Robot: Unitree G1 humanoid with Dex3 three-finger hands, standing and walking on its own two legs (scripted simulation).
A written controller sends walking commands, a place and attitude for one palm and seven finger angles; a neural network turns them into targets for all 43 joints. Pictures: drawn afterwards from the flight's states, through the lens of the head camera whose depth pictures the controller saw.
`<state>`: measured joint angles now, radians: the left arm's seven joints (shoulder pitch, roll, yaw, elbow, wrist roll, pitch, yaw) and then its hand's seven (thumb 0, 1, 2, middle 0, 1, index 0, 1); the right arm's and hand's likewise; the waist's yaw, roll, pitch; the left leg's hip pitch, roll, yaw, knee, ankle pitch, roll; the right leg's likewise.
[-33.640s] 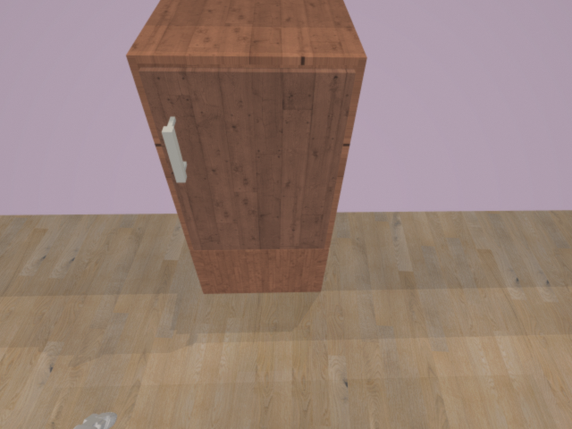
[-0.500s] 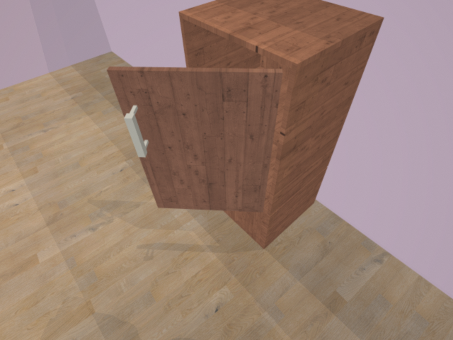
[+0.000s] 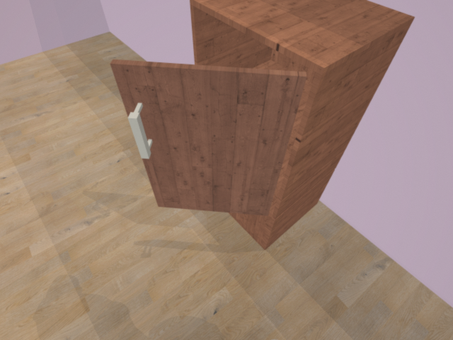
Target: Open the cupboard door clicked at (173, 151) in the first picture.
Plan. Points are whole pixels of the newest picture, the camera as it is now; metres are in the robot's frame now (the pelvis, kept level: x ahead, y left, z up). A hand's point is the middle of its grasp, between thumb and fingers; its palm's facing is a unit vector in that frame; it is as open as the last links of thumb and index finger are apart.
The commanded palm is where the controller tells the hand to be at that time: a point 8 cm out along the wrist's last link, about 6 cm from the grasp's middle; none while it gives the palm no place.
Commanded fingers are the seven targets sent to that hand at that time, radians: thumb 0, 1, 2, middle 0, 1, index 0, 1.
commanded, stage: shuffle to correct the standing spot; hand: left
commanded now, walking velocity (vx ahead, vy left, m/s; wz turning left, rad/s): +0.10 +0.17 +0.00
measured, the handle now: (142, 131) +0.58 +0.25 -0.02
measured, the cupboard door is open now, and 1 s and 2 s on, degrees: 44 44 44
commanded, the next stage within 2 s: come to a stop and stand still in 0.40 s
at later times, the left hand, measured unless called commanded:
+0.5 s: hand out of the picture +0.06 +0.24 -0.18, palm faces +0.10 -0.97 -0.23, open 7.4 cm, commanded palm none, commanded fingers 0.00 0.90 0.90 -0.20 -0.30 -0.20 -0.30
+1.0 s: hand out of the picture +0.09 +0.24 -0.17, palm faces +0.01 -0.98 -0.20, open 7.3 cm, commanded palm none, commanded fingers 0.00 0.90 0.90 -0.20 -0.30 -0.20 -0.30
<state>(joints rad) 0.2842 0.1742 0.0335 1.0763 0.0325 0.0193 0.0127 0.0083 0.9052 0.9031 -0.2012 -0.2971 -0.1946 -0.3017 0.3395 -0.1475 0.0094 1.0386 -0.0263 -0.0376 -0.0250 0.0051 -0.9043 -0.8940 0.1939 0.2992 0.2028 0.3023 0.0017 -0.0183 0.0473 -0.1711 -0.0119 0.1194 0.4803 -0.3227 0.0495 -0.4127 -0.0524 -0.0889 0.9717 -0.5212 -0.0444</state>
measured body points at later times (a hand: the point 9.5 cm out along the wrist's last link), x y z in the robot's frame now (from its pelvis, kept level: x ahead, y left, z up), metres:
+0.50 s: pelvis +0.06 +0.05 +0.00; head +0.09 +0.06 +0.45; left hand +0.05 +0.29 -0.16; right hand +0.16 -0.20 -0.14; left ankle +0.10 +0.18 -0.72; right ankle +0.05 -0.10 -0.74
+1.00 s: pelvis +0.03 +0.06 +0.00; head +0.04 +0.06 +0.45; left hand +0.09 +0.29 -0.15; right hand +0.04 -0.18 -0.15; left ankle +0.10 +0.18 -0.74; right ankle +0.00 -0.06 -0.74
